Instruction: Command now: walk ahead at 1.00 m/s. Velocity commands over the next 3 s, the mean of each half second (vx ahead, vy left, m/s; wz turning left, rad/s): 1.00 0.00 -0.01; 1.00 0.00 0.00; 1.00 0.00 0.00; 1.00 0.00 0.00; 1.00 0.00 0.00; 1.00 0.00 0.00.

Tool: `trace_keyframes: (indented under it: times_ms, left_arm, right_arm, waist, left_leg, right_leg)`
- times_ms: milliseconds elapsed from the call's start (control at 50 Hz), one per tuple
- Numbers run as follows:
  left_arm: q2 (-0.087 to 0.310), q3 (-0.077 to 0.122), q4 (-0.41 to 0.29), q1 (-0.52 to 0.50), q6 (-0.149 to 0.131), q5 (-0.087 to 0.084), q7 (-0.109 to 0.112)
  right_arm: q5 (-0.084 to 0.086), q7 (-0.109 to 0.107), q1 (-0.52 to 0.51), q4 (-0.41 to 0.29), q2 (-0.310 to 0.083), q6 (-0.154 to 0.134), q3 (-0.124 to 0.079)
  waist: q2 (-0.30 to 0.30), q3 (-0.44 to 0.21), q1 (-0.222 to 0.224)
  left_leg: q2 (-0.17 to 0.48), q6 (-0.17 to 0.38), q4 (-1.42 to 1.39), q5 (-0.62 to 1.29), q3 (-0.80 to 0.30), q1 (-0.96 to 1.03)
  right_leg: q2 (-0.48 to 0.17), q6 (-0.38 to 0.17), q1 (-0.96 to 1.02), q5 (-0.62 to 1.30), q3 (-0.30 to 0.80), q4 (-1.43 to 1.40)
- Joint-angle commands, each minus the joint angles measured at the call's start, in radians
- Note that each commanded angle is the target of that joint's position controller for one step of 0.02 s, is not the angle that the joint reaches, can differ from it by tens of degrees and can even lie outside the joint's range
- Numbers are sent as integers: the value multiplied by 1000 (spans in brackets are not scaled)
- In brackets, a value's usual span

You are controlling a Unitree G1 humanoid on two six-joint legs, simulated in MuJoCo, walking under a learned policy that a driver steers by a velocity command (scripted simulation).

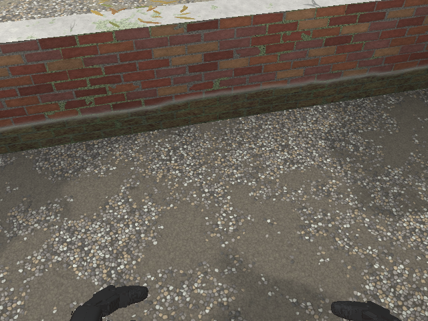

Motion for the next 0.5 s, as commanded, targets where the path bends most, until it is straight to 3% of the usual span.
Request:
trace_keyframes:
  times_ms: [20,40,60,80,100,140,160,180,200,280,300,320,340,400,420,440,460,500]
  left_arm:
    - [54,17,-105,-127,-22,-1,3]
    - [63,17,-104,-119,-15,10,2]
    - [66,18,-98,-110,-12,11,3]
    - [58,18,-94,-115,-16,-1,4]
    - [54,17,-96,-121,-18,-2,5]
    - [53,17,-97,-135,-19,0,6]
    - [60,17,-98,-133,-13,11,6]
    - [63,18,-92,-125,-11,12,7]
    - [56,17,-89,-129,-15,-1,8]
    - [52,16,-91,-150,-18,0,10]
    - [59,16,-91,-144,-12,11,9]
    - [62,17,-85,-135,-9,12,10]
    - [56,17,-81,-137,-14,-1,12]
    - [52,16,-85,-155,-17,0,13]
    - [58,16,-85,-153,-11,11,12]
    - [61,17,-80,-143,-8,12,12]
    - [55,17,-77,-145,-13,-1,14]
    - [52,16,-79,-154,-15,-1,15]
  right_arm:
    - [2,0,-82,-98,-80,-13,-22]
    - [-5,-1,-102,-104,-78,-15,-15]
    - [-4,-2,-99,-108,-72,-19,-15]
    - [3,-1,-79,-104,-73,-19,-19]
    - [3,0,-77,-102,-80,-17,-19]
    - [4,2,-76,-104,-85,-15,-21]
    - [-3,1,-95,-110,-83,-16,-15]
    - [-4,-1,-91,-113,-76,-19,-14]
    - [4,0,-71,-109,-78,-19,-19]
    - [5,4,-70,-111,-90,-13,-20]
    - [-3,2,-90,-116,-86,-16,-14]
    - [-3,1,-86,-120,-78,-19,-13]
    - [5,2,-65,-116,-81,-19,-18]
    - [7,5,-66,-116,-91,-14,-19]
    - [-2,4,-86,-121,-88,-16,-13]
    - [-2,3,-81,-124,-80,-18,-12]
    - [6,3,-61,-120,-82,-18,-17]
    - [7,6,-63,-120,-90,-15,-18]
  waist:
    - [30,-97,-10]
    - [5,-71,13]
    - [-7,-87,10]
    - [11,-116,-9]
    - [25,-107,-8]
    - [26,-96,-13]
    - [-2,-67,7]
    - [-17,-85,4]
    - [5,-116,-15]
    - [20,-89,-18]
    - [-7,-62,4]
    - [-20,-84,0]
    - [4,-117,-19]
    - [24,-95,-21]
    - [-6,-64,0]
    - [-20,-84,-4]
    - [6,-118,-22]
    - [28,-101,-22]
  left_leg:
    - [85,-20,-107,50,-121,239]
    - [73,-18,-102,98,-108,196]
    - [59,-22,-96,107,-102,193]
    - [63,-26,-100,68,-109,228]
    - [74,-23,-108,56,-118,231]
    - [85,-18,-119,38,-127,224]
    - [75,-16,-111,90,-113,185]
    - [59,-20,-104,100,-105,182]
    - [64,-24,-109,60,-113,218]
    - [90,-15,-132,24,-133,206]
    - [76,-14,-121,81,-116,170]
    - [59,-18,-111,96,-108,172]
    - [64,-22,-116,55,-116,210]
    - [87,-15,-134,24,-135,207]
    - [76,-13,-123,81,-118,169]
    - [60,-17,-115,94,-110,170]
    - [65,-21,-120,52,-118,207]
    - [83,-16,-134,28,-134,206]
  right_leg:
    - [-71,-17,-212,166,-10,-99]
    - [-65,-11,-190,245,-10,-107]
    - [-64,-12,-165,272,-3,-106]
    - [-69,-19,-175,195,-4,-98]
    - [-70,-18,-191,168,-12,-95]
    - [-75,-14,-200,154,-19,-93]
    - [-71,-8,-181,238,-17,-104]
    - [-69,-9,-158,264,-11,-104]
    - [-73,-15,-167,183,-12,-96]
    - [-79,-9,-193,143,-30,-90]
    - [-75,-4,-173,226,-26,-102]
    - [-73,-5,-148,255,-18,-102]
    - [-76,-11,-157,175,-19,-93]
    - [-81,-8,-183,141,-33,-89]
    - [-79,-1,-167,227,-29,-102]
    - [-77,-2,-143,254,-22,-101]
    - [-79,-8,-150,174,-24,-93]
    - [-82,-6,-173,142,-35,-89]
